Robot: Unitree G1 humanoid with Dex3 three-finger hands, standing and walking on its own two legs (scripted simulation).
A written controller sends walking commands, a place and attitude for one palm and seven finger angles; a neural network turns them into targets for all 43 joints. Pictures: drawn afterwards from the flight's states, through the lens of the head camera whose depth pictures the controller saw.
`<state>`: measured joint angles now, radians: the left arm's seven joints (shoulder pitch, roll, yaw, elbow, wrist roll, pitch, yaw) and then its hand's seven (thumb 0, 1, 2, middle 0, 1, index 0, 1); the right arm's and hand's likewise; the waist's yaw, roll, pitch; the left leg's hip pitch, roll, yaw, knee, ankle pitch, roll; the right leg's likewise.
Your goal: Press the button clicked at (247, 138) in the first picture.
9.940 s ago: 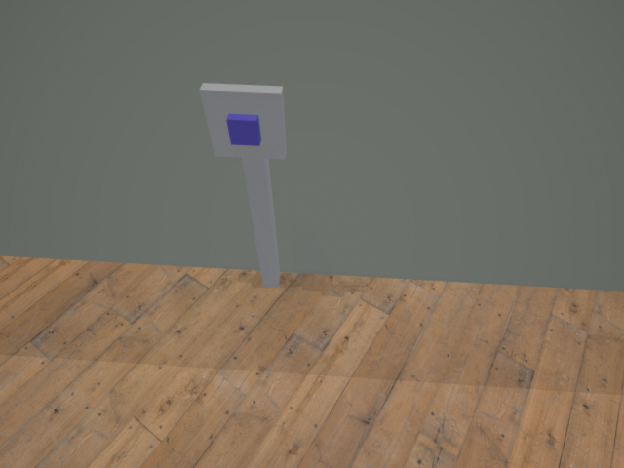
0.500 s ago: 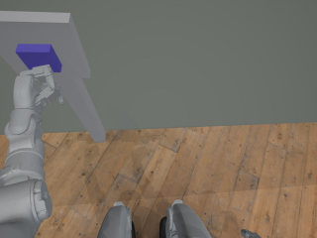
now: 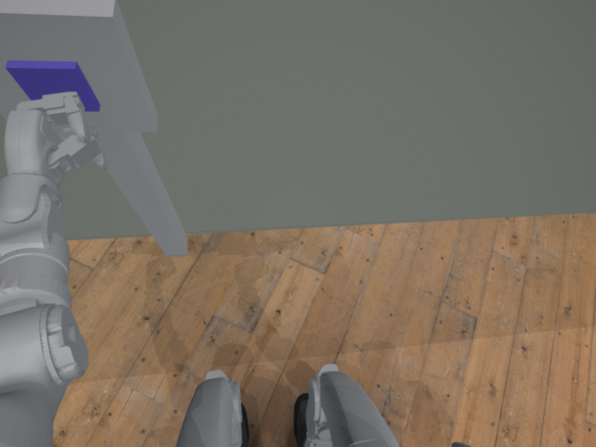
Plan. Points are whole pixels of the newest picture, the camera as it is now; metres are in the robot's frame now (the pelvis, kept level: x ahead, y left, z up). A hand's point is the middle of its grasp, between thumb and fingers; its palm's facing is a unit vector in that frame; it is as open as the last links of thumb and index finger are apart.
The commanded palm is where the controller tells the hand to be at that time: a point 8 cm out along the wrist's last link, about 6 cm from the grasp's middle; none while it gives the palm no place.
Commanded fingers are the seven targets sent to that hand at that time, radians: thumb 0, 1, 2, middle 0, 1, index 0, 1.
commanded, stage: press the button with the knuckle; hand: left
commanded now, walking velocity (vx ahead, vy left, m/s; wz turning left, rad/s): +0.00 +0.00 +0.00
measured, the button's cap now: (58, 81) +0.55 +0.26 +0.08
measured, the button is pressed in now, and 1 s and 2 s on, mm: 12 0 0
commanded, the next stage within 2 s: hold the button down briefly in 0.24 s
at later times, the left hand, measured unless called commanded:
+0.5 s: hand (91, 138) +0.50 +0.23 +0.04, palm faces +0.08 -1.00 -0.05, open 3.2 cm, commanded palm +0.52 +0.26 +0.05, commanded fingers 0.00 0.90 0.90 -1.30 -1.50 -1.30 -1.50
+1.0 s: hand (90, 146) +0.49 +0.23 +0.04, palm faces +0.08 -1.00 -0.04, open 3.5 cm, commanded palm +0.47 +0.25 +0.05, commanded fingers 0.00 0.90 0.90 -1.30 -1.50 -1.30 -1.50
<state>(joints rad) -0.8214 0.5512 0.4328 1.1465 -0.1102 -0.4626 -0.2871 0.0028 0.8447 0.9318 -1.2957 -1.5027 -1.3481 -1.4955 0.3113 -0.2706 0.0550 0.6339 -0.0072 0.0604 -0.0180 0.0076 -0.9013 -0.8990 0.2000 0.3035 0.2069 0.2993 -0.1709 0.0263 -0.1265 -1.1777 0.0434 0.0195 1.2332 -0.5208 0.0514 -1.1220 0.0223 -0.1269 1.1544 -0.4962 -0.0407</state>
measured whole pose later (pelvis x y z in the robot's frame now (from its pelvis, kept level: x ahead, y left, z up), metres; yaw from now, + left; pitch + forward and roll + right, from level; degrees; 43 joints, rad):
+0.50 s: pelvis -0.02 +0.00 -0.01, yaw +1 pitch +28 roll -5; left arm -0.98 0.62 0.39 1.26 -0.07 -0.45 -0.24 0.03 0.78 0.97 -1.30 -1.50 -1.42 -1.50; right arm 0.34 -0.29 0.08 0.66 -0.02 0.01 -0.03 0.01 -0.90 -0.90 0.20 0.30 0.21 0.30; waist -0.20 0.03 -0.12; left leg -1.28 0.03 -0.01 1.29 -0.49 0.05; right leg -1.21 0.01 -0.16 1.20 -0.47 -0.05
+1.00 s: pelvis -0.02 +0.00 +0.00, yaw +0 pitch +27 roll -5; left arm -0.85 0.57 0.42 1.13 -0.10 -0.43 -0.25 0.05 0.86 0.89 -1.29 -1.50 -1.47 -1.50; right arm 0.36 -0.27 0.07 0.64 -0.01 0.03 -0.01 0.01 -0.90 -0.90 0.20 0.30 0.21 0.30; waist -0.18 0.03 -0.12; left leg -1.22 0.05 0.01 1.24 -0.49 0.05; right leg -1.16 0.03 -0.14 1.15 -0.46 -0.04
